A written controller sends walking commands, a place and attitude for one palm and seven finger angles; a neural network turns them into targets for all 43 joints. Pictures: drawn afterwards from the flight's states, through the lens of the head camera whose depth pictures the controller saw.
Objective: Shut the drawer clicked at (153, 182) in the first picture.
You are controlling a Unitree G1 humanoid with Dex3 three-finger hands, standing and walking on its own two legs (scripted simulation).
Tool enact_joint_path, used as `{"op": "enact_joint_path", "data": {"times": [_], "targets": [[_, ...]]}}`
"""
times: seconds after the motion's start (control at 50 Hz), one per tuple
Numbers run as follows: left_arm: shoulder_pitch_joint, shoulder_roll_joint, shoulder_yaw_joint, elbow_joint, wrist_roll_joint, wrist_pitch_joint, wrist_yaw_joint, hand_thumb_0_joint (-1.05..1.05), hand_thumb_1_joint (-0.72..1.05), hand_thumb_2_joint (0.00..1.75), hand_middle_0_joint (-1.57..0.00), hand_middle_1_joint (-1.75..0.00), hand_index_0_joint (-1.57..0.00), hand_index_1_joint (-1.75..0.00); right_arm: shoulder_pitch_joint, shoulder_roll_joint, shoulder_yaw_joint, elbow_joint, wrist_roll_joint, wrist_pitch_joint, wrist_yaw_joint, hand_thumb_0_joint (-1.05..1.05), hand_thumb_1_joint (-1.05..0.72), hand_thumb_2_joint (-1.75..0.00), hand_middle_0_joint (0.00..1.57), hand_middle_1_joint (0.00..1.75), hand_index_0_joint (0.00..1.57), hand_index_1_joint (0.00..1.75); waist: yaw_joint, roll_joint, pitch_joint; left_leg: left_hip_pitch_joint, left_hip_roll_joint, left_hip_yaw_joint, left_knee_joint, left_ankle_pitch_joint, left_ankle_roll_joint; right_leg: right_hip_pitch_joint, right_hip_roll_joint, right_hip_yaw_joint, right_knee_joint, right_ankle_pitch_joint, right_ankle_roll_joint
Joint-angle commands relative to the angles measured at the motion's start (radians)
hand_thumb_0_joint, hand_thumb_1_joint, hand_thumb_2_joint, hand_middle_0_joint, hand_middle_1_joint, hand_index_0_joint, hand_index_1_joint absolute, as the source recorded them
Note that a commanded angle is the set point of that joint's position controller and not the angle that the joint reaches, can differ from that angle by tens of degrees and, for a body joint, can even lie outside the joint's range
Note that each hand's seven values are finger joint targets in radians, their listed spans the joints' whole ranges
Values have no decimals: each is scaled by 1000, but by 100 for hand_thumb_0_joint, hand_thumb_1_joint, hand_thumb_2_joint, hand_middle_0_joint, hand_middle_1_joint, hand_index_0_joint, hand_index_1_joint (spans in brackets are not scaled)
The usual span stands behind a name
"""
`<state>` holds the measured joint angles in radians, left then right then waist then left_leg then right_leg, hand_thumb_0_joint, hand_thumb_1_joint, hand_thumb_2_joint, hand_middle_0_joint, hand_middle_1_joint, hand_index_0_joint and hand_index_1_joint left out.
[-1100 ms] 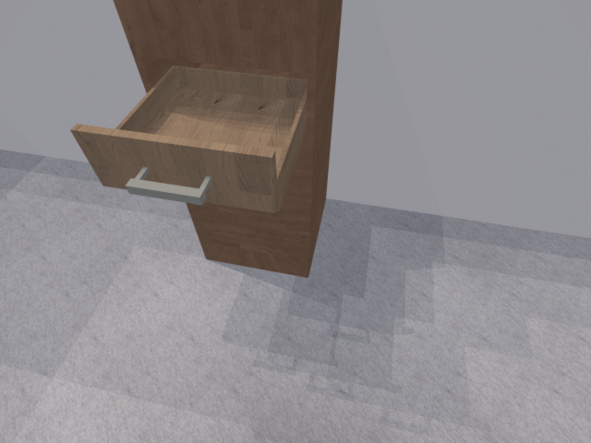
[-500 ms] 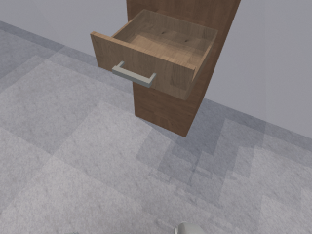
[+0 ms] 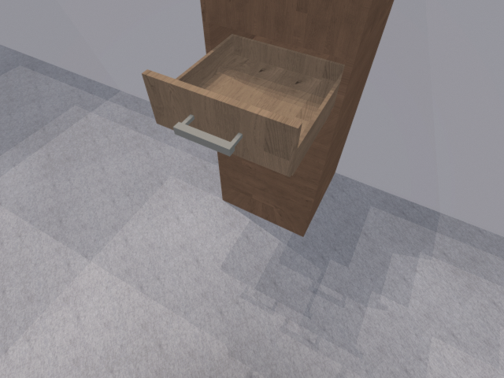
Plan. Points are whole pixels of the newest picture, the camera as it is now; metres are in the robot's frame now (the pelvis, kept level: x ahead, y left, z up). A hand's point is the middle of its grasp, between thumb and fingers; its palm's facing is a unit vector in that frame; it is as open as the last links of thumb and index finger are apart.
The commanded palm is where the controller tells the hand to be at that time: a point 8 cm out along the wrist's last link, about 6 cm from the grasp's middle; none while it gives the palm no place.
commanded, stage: turn or walk to find it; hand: left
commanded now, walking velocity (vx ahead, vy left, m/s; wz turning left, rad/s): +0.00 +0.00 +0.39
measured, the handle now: (208, 133) +0.59 +0.14 +0.01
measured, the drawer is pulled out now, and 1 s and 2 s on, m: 0.29 0.29 0.29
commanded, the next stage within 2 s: look at it before walking up in 0.08 s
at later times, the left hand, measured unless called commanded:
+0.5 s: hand out of the picture +0.01 +0.19 -0.17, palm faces +0.09 -0.97 -0.23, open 7.4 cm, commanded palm none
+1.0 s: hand out of the picture +0.01 +0.19 -0.18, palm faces +0.01 -0.98 -0.22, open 7.4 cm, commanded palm none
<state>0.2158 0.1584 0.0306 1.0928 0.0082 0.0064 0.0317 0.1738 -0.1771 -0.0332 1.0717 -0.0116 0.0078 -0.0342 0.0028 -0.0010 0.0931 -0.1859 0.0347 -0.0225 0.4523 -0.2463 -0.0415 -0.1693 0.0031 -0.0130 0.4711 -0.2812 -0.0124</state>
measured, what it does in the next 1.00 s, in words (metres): stands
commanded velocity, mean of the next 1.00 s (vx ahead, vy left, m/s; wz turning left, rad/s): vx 0.00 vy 0.00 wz -0.12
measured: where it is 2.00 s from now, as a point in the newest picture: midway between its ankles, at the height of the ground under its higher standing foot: outside the picture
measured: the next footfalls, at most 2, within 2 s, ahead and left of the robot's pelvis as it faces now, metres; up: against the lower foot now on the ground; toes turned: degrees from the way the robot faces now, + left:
left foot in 1.56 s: +0.05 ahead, +0.12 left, +0.00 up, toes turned -18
right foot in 1.84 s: -0.03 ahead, -0.16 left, +0.00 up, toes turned -22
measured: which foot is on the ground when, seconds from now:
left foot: down 0.00-1.00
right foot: down 0.00-1.00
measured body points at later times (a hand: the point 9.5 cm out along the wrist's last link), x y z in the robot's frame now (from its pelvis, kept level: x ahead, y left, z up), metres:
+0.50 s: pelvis -0.01 +0.00 +0.00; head +0.01 +0.00 +0.45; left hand +0.00 +0.24 -0.15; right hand +0.01 -0.22 -0.16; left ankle +0.00 +0.15 -0.74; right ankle -0.02 -0.11 -0.74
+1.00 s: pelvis -0.02 +0.00 +0.00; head +0.02 +0.00 +0.44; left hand +0.01 +0.25 -0.16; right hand -0.01 -0.23 -0.16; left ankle +0.00 +0.15 -0.74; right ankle -0.02 -0.11 -0.74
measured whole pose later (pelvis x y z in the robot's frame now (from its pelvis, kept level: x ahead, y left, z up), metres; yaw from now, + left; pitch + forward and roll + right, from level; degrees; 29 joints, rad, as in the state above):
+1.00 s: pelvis -0.02 +0.00 +0.00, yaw -4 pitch -1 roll +0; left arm 0.23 0.19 0.08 1.07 0.02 0.05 0.00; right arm 0.22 -0.15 -0.05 1.06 -0.02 0.02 -0.05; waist 0.01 -0.01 0.10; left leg -0.24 0.06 0.03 0.51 -0.26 -0.04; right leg -0.25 0.03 0.04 0.54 -0.27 -0.01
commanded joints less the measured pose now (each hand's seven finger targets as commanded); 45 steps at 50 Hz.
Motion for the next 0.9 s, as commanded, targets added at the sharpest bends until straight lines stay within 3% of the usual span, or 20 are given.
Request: {"op": "enact_joint_path", "data": {"times": [0.0,0.12,0.24,0.38,0.46,0.6,0.76,0.88], "targets": [[42,148,33,-33,3,-12,4,0,90,90,-20,-30,-20,-30,78,-90,-18,-15,3,-4,-4,0,-90,-90,20,30,20,30,-9,32,-78,41,59,-33,-38,241,37,13,-107,64,-87,269,-20],[35,167,57,-58,5,1,4,0,90,90,-20,-30,-20,-30,80,-101,-28,-34,0,6,-3,0,-90,-90,20,30,20,30,1,12,-56,-57,53,-60,-10,214,43,33,-125,32,-44,229,-30],[21,150,49,-64,4,-1,2,0,90,90,-20,-30,-20,-30,105,-76,-23,-22,-3,5,-1,0,-90,-90,20,30,20,30,-6,-14,-60,-30,41,-63,-11,178,40,-5,-123,47,-77,145,-35],[30,135,37,-45,4,-6,1,0,90,90,-20,-30,-20,-30,111,-76,-15,-4,-2,-2,-2,0,-90,-90,20,30,20,30,-2,26,-31,-26,51,-78,-69,146,43,-8,-98,42,-111,79,-23],[36,139,31,-31,2,-9,-1,0,90,90,-20,-30,-20,-30,122,-77,-11,6,-2,-3,-2,0,-90,-90,20,30,20,30,-6,-3,-29,-14,47,-68,-84,132,39,-8,-101,45,-139,58,-20],[53,133,28,-15,3,-12,-1,0,90,90,-20,-30,-20,-30,132,-76,-8,17,-2,-8,-6,0,-90,-90,20,30,20,30,-7,30,-20,-2,50,-60,-100,130,38,-6,-96,44,-159,60,-21],[69,122,31,-6,3,-9,-3,0,90,90,-20,-30,-20,-30,150,-69,-10,22,-2,-10,-13,0,-90,-90,20,30,20,30,-7,14,-29,17,59,-39,-85,147,37,-8,-91,61,-152,118,-23],[32,152,71,-58,11,18,-18,0,90,90,-20,-30,-20,-30,136,-117,-42,-20,-3,6,-25,0,-90,-90,20,30,20,30,-12,42,-18,-6,114,-23,-41,77,53,-106,-64,101,-41,147,-35]]}}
